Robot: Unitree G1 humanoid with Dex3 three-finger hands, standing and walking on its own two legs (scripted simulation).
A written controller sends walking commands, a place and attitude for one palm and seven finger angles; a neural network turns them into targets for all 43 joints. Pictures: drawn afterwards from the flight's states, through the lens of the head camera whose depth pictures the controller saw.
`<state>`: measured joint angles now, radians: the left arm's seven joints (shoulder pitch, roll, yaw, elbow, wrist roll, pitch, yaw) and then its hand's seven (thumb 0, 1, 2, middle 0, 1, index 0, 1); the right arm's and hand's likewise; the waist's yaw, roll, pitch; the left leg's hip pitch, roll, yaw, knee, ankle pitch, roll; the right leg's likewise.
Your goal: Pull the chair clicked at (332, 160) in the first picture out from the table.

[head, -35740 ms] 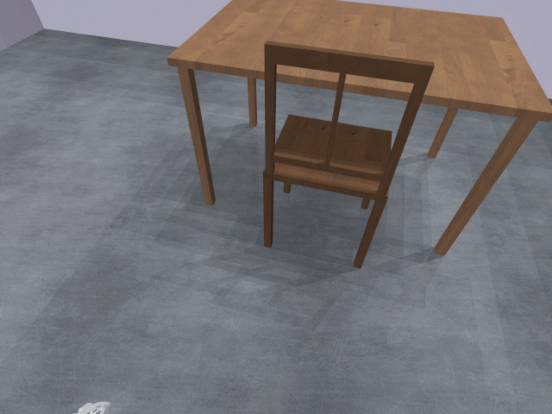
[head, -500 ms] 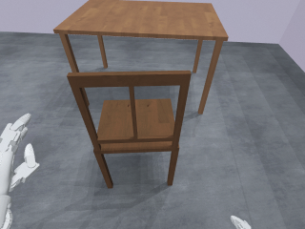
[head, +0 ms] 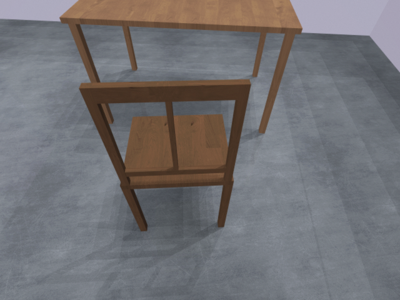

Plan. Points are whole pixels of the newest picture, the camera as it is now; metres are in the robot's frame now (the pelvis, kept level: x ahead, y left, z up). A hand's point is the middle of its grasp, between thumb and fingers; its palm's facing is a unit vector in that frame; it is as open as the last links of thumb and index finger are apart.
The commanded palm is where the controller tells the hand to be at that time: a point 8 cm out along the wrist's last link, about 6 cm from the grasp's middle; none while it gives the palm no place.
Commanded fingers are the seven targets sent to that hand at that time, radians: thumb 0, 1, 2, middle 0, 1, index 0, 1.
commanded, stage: let the arm hang, fingers relaxed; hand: left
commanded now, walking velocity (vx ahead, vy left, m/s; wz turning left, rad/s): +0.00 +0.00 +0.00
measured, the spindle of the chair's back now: (172, 139) +0.57 +0.12 -0.08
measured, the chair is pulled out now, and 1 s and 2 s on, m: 0.58 0.58 0.58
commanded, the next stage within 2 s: look to check the result in 0.54 s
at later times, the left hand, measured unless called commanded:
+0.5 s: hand out of the picture -0.01 +0.13 -0.17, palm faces +0.01 -0.99 -0.14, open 7.3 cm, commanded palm none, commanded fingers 0.00 0.90 0.90 -0.20 -0.30 -0.20 -0.30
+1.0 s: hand out of the picture +0.00 +0.13 -0.17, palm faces +0.01 -0.99 -0.16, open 7.4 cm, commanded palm none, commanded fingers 0.00 0.90 0.90 -0.20 -0.30 -0.20 -0.30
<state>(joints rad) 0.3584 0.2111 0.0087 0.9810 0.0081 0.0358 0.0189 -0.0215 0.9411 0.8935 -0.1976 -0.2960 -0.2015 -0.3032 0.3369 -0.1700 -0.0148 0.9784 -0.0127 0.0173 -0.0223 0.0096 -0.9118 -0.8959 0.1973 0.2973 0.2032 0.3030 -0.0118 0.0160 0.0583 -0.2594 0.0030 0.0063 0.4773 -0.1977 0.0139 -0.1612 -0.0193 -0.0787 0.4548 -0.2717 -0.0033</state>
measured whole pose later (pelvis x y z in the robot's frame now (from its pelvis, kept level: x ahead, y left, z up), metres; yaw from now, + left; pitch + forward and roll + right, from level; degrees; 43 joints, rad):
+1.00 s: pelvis +0.00 -0.02 +0.00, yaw -1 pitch -2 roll +0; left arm 0.32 0.12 -0.01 1.07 0.00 0.00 0.03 0.00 0.91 0.89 -0.20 -0.30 -0.20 -0.30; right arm 0.33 -0.11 0.00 1.09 -0.01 0.00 -0.04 0.01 -0.91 -0.90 0.20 0.30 0.20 0.30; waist -0.01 0.01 0.07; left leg -0.22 0.03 0.01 0.45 -0.19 -0.02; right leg -0.14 0.01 -0.07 0.44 -0.27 -0.03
